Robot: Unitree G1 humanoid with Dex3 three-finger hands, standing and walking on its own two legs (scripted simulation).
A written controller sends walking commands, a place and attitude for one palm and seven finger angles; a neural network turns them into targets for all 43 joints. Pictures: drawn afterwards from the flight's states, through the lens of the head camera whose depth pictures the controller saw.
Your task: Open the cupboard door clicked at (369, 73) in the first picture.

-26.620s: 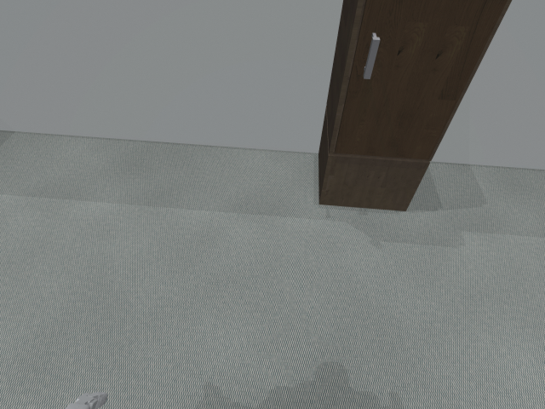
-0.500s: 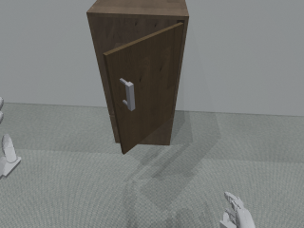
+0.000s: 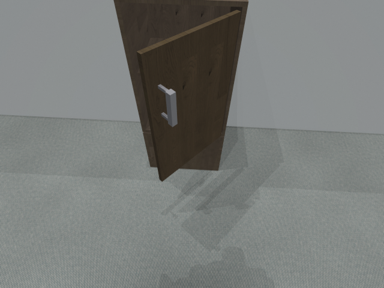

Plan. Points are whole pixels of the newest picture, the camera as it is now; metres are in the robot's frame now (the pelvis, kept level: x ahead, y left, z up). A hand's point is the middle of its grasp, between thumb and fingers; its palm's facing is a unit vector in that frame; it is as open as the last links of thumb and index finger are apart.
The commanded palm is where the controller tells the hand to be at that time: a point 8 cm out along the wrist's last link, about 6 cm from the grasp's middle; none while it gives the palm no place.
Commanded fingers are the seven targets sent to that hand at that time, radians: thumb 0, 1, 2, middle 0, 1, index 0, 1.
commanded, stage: let the arm hang, fingers relaxed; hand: left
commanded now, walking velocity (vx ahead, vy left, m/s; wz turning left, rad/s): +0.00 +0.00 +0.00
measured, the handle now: (167, 105) +0.60 +0.09 +0.02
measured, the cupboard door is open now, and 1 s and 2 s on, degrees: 48 48 48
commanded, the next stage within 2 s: look to check the result in 0.82 s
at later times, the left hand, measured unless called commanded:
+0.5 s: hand out of the picture +0.00 +0.20 -0.16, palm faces +0.04 -0.96 -0.26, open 7.4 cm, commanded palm none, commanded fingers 0.00 0.90 0.90 -0.20 -0.30 -0.20 -0.30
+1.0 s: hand out of the picture +0.06 +0.19 -0.15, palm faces +0.02 -0.96 -0.27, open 7.4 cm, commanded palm none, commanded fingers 0.00 0.90 0.90 -0.20 -0.30 -0.20 -0.30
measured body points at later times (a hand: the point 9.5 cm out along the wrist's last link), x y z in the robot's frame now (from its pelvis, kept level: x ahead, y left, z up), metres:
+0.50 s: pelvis -0.01 +0.00 +0.01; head +0.01 -0.02 +0.46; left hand +0.00 +0.25 -0.14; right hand -0.01 -0.22 -0.16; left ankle +0.02 +0.12 -0.73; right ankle +0.04 -0.11 -0.73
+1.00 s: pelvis +0.01 -0.02 +0.01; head +0.03 -0.03 +0.46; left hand +0.06 +0.24 -0.13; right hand +0.03 -0.26 -0.15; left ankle +0.02 +0.12 -0.73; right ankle +0.04 -0.11 -0.73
